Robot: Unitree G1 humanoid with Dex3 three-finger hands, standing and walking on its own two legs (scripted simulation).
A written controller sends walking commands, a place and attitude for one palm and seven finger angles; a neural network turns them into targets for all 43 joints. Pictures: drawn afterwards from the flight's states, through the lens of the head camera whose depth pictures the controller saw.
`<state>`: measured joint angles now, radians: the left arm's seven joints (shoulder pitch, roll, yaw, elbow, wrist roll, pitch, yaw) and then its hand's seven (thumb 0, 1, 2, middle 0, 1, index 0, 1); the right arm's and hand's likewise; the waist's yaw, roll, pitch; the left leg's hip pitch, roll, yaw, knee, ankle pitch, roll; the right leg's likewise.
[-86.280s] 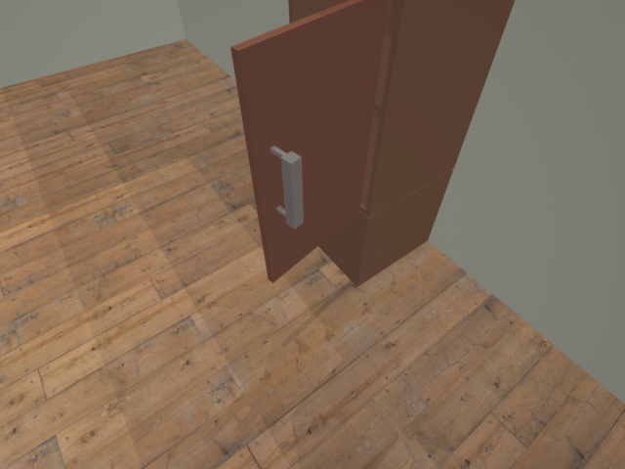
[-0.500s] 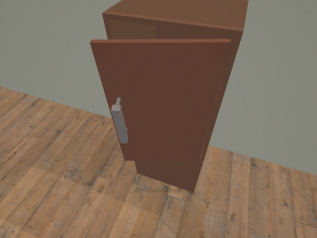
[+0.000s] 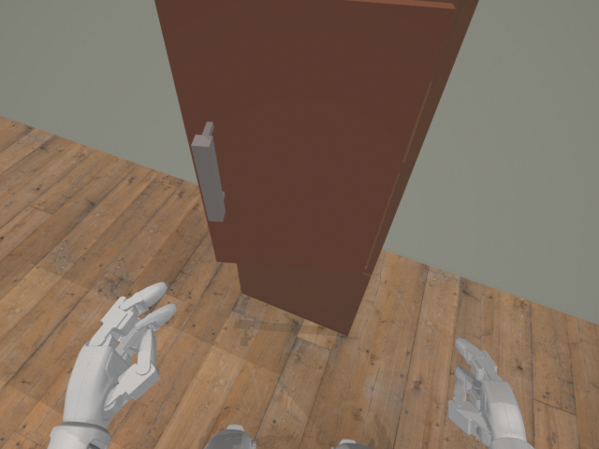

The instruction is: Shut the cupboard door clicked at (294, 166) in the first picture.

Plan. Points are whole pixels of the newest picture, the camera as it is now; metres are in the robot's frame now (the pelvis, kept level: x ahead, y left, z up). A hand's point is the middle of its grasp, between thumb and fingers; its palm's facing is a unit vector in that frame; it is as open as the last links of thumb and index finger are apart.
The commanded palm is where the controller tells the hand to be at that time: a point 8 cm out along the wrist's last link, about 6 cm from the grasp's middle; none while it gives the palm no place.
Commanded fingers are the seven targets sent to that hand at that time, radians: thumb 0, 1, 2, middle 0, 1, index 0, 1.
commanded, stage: raise the hand and make a fist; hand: left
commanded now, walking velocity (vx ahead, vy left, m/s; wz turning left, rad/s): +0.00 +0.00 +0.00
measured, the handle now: (213, 173) +0.53 +0.18 +0.04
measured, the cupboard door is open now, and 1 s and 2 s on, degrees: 19 19 19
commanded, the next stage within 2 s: bring the fist close to the handle in 1.58 s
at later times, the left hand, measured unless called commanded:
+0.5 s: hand (124, 375) +0.20 +0.22 +0.02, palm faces +0.06 -1.00 -0.02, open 4.2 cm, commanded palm +0.17 +0.27 +0.02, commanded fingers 0.00 0.90 0.90 -0.97 -1.14 -0.97 -1.14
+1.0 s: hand (117, 369) +0.20 +0.23 +0.03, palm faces +0.01 -1.00 -0.04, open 3.1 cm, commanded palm +0.18 +0.28 +0.04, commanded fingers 0.00 0.90 0.90 -1.30 -1.50 -1.30 -1.50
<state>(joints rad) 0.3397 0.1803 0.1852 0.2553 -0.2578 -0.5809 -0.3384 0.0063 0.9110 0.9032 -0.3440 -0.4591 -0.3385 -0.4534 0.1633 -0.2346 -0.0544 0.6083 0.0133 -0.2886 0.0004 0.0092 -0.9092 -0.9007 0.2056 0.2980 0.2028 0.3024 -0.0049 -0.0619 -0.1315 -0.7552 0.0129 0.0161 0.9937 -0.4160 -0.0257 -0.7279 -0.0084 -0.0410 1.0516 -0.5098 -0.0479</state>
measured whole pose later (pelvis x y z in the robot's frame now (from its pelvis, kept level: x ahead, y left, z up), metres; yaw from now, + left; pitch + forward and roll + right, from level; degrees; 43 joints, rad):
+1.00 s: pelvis -0.01 +0.04 -0.02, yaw +1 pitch +13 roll -4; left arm 0.41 0.24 0.13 -0.07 -0.24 -0.33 -0.22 0.02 0.91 0.90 -1.24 -1.43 -1.23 -1.43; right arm 0.24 -0.22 0.05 0.45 0.02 -0.18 -0.05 0.01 -0.91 -0.90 0.21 0.30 0.21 0.30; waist 0.01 0.04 -0.16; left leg -0.92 0.01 -0.04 1.18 -0.49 0.03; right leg -0.82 0.00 -0.09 1.12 -0.53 0.00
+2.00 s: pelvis +0.00 +0.02 -0.02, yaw +0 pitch +14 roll -2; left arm 0.09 0.22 0.09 0.12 -0.23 -0.29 -0.21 0.02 0.90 0.90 -1.30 -1.50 -1.30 -1.50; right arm 0.24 -0.24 0.03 0.52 0.02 -0.15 -0.06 0.01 -0.91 -0.90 0.21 0.30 0.21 0.30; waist -0.01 0.05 -0.14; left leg -0.93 0.03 -0.04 1.17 -0.49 -0.01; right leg -0.85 0.01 -0.08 1.14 -0.55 -0.03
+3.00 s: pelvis +0.00 +0.01 -0.01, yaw -2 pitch +17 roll +0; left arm -0.50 0.20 0.21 0.82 -0.12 -0.46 -0.05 0.02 0.90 0.90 -1.30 -1.50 -1.29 -1.50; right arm 0.35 -0.25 -0.01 0.63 0.00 0.00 0.01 0.01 -0.91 -0.90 0.21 0.30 0.20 0.30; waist -0.08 0.03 -0.15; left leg -0.92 0.04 0.02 1.07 -0.45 0.00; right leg -0.88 0.02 -0.03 1.08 -0.50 -0.03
